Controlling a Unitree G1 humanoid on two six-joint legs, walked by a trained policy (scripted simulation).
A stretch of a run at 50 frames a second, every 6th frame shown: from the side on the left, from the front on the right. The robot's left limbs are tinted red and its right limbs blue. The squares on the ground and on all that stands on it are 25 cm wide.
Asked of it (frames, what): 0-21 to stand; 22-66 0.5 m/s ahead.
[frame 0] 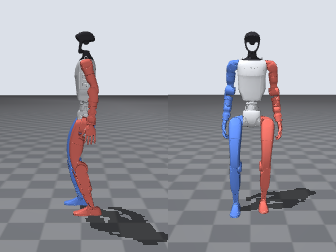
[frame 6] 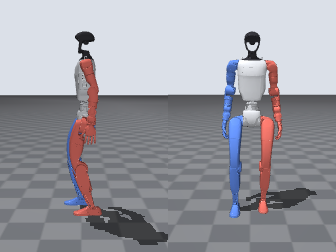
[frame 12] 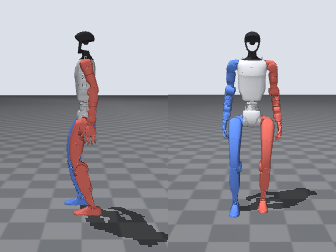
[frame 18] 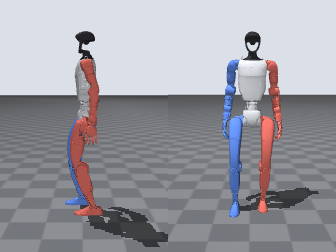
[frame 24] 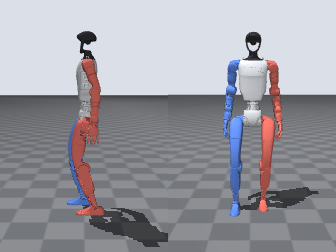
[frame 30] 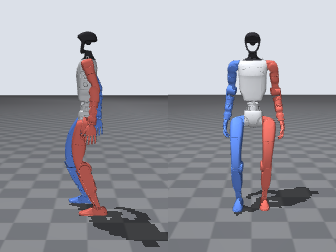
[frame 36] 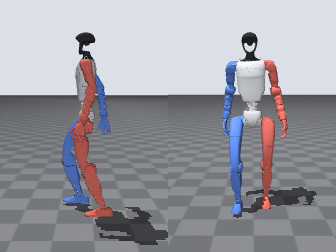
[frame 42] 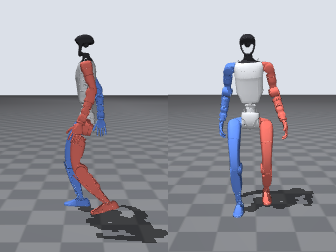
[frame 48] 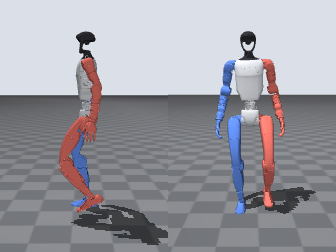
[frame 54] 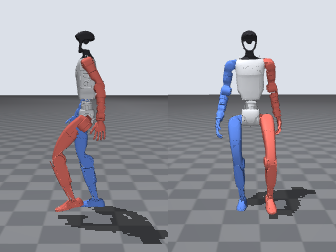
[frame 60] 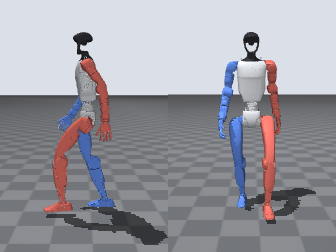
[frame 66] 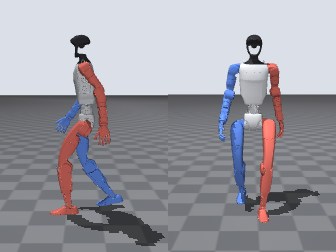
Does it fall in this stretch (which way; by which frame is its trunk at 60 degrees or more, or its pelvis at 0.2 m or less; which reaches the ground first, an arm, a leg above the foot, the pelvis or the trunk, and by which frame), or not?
no
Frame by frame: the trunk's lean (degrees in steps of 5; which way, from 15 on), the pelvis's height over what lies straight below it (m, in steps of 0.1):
0: 0, 0.8
6: 0, 0.8
12: 0, 0.8
18: 0, 0.8
24: 0, 0.8
30: 0, 0.8
36: 0, 0.8
42: 5, 0.8
48: 0, 0.8
54: 0, 0.8
60: 5, 0.8
66: 5, 0.8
